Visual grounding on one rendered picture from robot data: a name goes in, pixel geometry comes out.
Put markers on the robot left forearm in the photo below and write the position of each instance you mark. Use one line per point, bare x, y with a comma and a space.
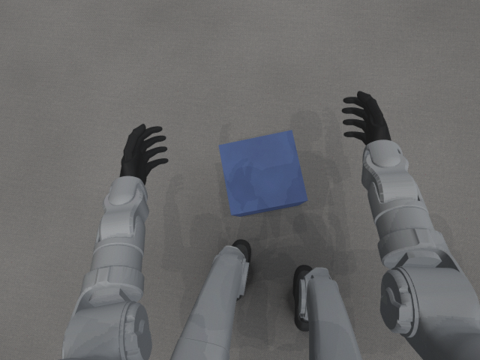
116, 268

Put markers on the robot left hand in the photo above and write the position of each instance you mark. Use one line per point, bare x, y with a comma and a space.
134, 162

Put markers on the robot right foot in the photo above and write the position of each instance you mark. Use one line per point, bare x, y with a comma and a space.
300, 272

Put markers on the robot right upper arm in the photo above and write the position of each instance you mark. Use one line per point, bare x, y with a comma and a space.
435, 309

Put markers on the robot right forearm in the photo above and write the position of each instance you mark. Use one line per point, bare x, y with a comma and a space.
406, 234

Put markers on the robot left upper arm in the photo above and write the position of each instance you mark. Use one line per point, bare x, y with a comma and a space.
118, 331

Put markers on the carton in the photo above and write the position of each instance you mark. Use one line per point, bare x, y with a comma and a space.
262, 174

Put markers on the robot right hand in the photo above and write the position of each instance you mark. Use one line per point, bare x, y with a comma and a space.
374, 124

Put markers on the robot left thigh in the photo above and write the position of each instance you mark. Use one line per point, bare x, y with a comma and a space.
208, 330

